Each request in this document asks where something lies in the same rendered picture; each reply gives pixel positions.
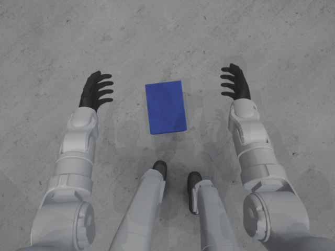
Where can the robot left shin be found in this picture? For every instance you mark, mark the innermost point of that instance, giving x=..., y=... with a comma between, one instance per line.
x=153, y=172

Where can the robot left forearm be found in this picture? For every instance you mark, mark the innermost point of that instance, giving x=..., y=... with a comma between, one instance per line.
x=71, y=180

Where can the right robot upper arm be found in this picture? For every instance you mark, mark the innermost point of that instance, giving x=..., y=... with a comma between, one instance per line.
x=279, y=221

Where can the right robot hand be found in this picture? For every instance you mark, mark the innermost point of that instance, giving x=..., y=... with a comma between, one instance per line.
x=240, y=86

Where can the left robot hand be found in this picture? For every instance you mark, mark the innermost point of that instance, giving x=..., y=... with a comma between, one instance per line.
x=91, y=94

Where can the carton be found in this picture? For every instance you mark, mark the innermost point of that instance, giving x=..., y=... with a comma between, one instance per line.
x=165, y=107

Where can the left robot upper arm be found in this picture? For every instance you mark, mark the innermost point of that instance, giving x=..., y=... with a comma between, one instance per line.
x=63, y=226

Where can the robot right forearm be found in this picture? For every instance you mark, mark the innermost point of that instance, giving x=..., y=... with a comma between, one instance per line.
x=260, y=169

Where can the robot right foot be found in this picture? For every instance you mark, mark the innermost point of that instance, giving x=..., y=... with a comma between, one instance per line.
x=193, y=178

